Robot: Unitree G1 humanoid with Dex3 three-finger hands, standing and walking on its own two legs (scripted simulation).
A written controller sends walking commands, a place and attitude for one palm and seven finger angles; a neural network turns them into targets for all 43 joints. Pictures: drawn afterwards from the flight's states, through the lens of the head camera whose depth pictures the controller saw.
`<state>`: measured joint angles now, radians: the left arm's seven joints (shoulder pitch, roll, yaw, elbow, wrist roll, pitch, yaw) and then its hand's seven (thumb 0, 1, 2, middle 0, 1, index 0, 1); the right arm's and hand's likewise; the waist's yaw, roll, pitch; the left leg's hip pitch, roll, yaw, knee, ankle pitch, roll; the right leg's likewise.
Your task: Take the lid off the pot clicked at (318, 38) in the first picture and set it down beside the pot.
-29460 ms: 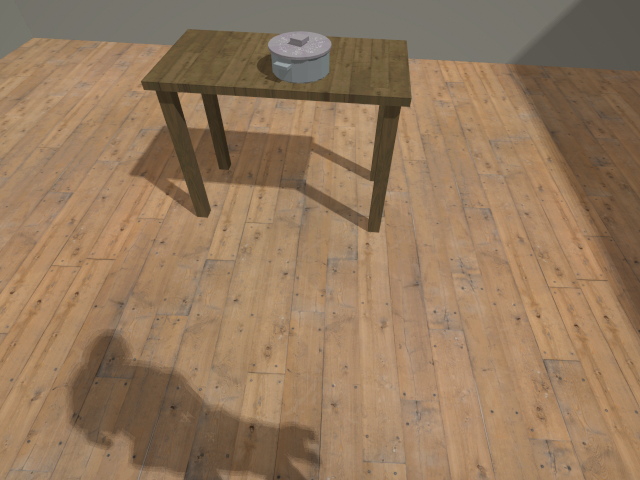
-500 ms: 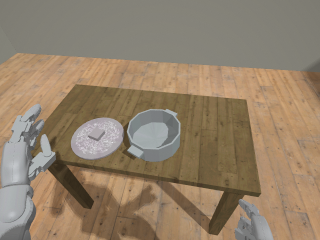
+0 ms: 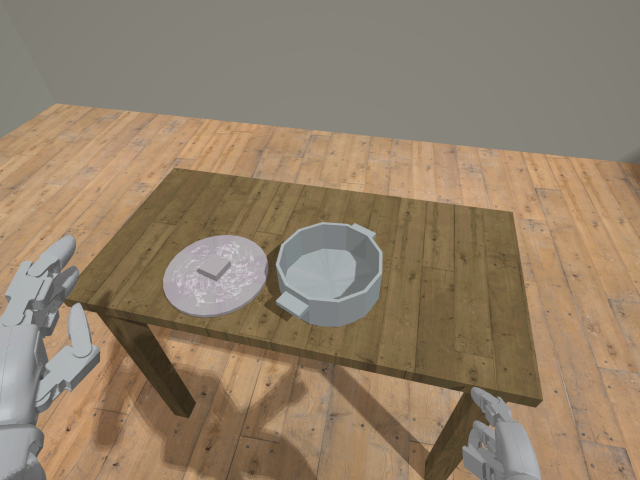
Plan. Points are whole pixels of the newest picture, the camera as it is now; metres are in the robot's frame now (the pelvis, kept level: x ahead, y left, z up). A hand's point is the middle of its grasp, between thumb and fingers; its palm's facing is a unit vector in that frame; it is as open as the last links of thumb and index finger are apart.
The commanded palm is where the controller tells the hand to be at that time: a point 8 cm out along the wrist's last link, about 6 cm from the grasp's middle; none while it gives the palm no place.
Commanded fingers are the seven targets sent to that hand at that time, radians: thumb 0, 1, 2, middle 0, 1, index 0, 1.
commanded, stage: step back with the hand held close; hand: left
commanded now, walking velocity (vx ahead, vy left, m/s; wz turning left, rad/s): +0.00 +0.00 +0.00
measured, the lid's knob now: (214, 266) +0.50 +0.28 -0.10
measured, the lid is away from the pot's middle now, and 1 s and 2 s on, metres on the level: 0.23 0.23 0.23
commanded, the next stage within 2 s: stop stepping back and stand still in 1.56 s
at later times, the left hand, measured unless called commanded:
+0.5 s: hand (75, 363) +0.17 +0.26 +0.14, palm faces +0.20 -0.83 -0.53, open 7.4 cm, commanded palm +0.11 +0.31 +0.17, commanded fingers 0.00 0.90 0.90 -0.20 -0.30 -0.20 -0.30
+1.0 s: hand (28, 427) +0.11 +0.26 +0.15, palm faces +0.32 -0.83 -0.46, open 7.4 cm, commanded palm +0.05 +0.30 +0.17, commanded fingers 0.00 0.90 0.90 -0.20 -0.30 -0.20 -0.30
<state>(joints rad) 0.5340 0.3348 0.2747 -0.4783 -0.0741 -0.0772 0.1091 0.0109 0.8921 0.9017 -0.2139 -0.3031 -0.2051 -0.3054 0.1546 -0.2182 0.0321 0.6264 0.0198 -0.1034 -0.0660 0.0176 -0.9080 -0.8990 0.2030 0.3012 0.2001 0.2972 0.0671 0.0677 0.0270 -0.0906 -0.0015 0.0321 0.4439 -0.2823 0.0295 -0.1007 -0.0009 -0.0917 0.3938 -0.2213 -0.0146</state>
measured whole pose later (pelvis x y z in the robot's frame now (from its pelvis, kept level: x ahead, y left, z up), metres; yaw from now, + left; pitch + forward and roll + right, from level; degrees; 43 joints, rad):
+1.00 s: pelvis -0.08 +0.02 -0.02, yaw +0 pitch +0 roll -2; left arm 0.64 0.43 0.41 -0.66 -0.04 -0.24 0.14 0.01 0.89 0.90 -0.22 -0.30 -0.21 -0.31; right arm 0.21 -0.22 -0.02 0.53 0.03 -0.06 -0.07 0.02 -0.91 -0.90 0.20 0.30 0.20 0.30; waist -0.02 -0.04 0.06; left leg -0.41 -0.01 0.05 0.66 -0.25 0.07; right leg -0.40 -0.04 -0.09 0.64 -0.28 0.01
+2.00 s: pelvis -0.26 +0.00 -0.02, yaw +3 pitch -3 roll -1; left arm 0.60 0.43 0.41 -0.59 -0.04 -0.24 0.14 0.01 0.89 0.90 -0.22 -0.30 -0.21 -0.31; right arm 0.26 -0.17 0.00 0.59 0.04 -0.13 -0.06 0.02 -0.91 -0.90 0.20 0.30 0.20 0.30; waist -0.02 -0.05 0.01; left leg -0.35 0.00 0.00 0.61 -0.23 0.02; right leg -0.30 0.00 -0.02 0.61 -0.33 0.02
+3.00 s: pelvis -0.28 +0.04 -0.01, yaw +4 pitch +1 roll -2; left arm 0.39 0.21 0.03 1.05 0.01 0.04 0.03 -0.01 0.95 0.90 -0.20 -0.30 -0.20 -0.30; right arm 0.40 -0.13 -0.05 1.02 -0.02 0.03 -0.02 0.01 -0.91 -0.90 0.20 0.30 0.20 0.30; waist -0.02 -0.03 0.03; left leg -0.36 -0.03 0.00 0.56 -0.22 0.06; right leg -0.27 0.01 0.02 0.52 -0.29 -0.01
